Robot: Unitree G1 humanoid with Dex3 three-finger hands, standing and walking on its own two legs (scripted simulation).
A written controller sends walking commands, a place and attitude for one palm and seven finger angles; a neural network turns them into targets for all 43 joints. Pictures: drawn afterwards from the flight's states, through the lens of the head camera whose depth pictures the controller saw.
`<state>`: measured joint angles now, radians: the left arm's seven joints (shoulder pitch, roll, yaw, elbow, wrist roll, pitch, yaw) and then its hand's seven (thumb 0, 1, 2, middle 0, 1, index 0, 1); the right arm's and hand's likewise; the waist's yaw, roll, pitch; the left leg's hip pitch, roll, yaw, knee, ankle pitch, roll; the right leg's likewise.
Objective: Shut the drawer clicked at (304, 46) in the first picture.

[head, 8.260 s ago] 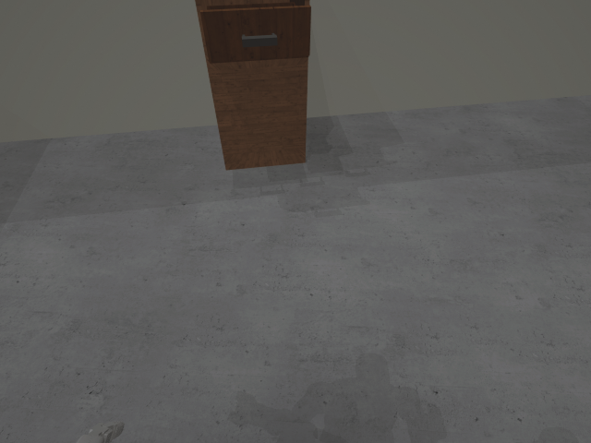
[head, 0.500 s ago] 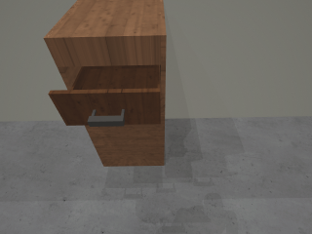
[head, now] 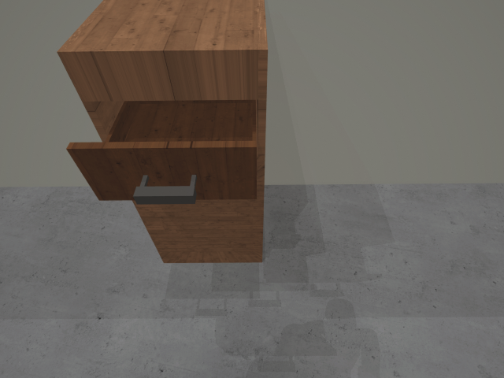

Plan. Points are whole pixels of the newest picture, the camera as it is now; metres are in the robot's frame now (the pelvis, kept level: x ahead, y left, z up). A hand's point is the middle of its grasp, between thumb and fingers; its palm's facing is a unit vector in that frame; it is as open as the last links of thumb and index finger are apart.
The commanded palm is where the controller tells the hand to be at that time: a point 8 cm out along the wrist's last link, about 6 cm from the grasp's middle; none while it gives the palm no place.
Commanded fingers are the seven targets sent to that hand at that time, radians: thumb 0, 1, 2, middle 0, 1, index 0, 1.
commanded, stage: shuffle to correct the standing spot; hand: left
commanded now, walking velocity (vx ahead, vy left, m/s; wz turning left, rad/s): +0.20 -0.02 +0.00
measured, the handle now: (167, 187) +0.49 +0.22 -0.03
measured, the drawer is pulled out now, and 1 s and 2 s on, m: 0.16 0.16 0.16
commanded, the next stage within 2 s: come to a stop and stand still in 0.14 s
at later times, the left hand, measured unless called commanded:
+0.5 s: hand out of the picture +0.05 +0.16 -0.18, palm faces +0.09 -0.98 -0.17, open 7.4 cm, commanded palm none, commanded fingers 0.00 0.90 0.90 -0.20 -0.30 -0.20 -0.30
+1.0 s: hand out of the picture +0.13 +0.14 -0.16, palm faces +0.05 -0.97 -0.22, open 7.3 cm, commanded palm none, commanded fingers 0.00 0.90 0.90 -0.20 -0.30 -0.20 -0.30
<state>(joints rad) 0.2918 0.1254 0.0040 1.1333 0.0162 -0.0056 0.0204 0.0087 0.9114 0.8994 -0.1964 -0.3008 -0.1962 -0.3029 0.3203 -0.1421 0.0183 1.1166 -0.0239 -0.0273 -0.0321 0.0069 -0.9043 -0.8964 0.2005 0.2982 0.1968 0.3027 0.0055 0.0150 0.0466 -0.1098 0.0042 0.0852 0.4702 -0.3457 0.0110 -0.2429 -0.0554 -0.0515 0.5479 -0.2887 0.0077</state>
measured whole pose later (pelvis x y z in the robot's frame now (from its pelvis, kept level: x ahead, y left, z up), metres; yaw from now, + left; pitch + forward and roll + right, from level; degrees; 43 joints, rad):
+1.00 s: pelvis +0.07 -0.04 +0.00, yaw +1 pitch -1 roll +1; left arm 0.19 0.16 0.02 1.02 0.01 0.01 0.04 0.00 0.92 0.90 -0.20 -0.30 -0.20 -0.30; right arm 0.23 -0.16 -0.01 1.09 -0.02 0.01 -0.03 0.01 -0.92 -0.90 0.20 0.30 0.20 0.30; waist 0.00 0.00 0.04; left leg -0.17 0.03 0.10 0.46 -0.28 -0.02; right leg -0.23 -0.01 -0.06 0.53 -0.29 -0.04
